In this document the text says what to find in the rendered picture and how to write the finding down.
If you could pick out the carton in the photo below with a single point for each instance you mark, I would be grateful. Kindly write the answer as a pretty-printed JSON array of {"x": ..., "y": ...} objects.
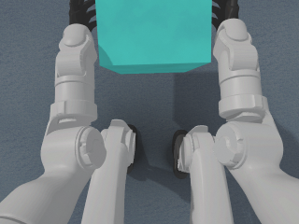
[{"x": 153, "y": 36}]

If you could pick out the robot left forearm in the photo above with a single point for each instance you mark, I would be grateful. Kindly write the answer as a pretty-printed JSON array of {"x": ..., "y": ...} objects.
[{"x": 74, "y": 81}]

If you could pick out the robot left hand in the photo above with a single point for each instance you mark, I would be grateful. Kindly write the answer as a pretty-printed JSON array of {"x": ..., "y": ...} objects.
[{"x": 78, "y": 13}]

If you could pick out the left robot shin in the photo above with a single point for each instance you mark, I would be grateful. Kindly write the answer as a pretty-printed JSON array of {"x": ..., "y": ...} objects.
[{"x": 117, "y": 123}]

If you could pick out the robot right forearm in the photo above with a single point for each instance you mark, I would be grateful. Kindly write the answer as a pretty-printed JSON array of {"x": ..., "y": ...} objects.
[{"x": 239, "y": 75}]

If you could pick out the robot right upper arm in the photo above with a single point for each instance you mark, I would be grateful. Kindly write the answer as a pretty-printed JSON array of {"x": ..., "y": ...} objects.
[{"x": 252, "y": 153}]

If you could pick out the robot right foot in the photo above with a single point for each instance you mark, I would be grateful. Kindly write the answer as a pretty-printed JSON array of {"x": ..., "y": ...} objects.
[{"x": 176, "y": 143}]

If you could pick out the robot left upper arm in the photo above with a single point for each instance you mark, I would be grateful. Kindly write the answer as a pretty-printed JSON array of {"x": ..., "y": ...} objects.
[{"x": 69, "y": 156}]

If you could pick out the robot right hand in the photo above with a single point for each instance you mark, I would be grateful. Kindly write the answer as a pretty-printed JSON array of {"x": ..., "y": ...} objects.
[{"x": 228, "y": 9}]

